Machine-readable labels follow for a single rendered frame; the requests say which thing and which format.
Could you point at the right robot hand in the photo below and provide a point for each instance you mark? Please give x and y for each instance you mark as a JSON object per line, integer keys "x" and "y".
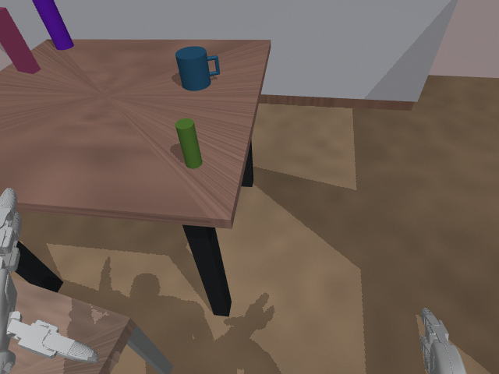
{"x": 440, "y": 357}

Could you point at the chair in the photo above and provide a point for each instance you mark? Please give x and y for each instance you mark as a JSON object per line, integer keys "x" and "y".
{"x": 105, "y": 331}

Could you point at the left robot arm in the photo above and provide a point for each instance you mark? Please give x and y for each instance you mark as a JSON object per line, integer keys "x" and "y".
{"x": 7, "y": 360}

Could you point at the table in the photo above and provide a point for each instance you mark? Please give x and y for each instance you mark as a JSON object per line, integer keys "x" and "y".
{"x": 93, "y": 134}

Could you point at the left robot hand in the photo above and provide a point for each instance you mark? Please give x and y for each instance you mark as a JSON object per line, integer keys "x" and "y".
{"x": 41, "y": 338}

